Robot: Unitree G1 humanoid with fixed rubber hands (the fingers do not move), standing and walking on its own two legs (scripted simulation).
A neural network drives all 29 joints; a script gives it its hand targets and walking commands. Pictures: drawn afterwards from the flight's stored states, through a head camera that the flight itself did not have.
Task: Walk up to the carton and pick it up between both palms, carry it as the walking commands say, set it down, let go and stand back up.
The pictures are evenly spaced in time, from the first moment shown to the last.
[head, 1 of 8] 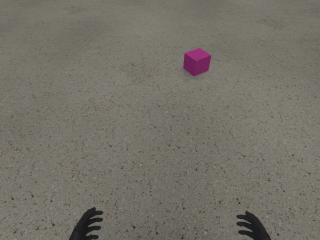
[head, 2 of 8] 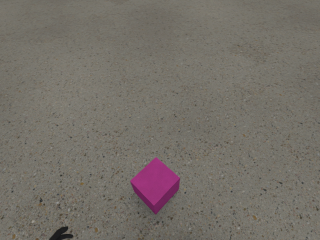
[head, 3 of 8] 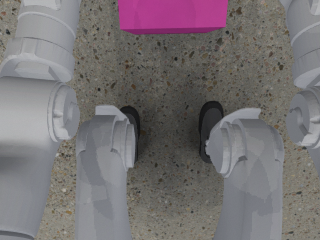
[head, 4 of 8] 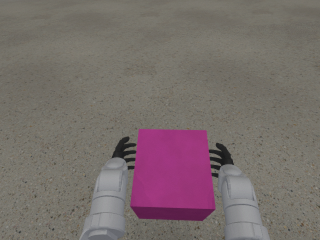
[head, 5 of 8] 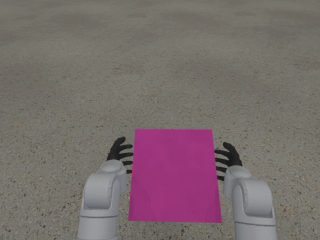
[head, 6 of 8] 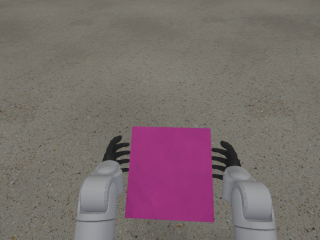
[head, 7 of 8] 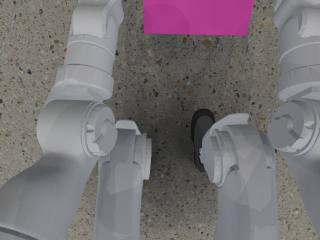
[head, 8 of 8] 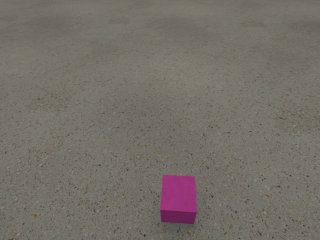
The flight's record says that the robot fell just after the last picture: no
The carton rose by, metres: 0.71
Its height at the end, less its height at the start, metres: +0.00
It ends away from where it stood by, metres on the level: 1.80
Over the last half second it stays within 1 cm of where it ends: yes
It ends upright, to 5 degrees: yes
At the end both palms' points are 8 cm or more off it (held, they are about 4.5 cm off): yes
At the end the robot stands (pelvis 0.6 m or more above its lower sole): yes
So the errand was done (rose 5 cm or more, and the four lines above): yes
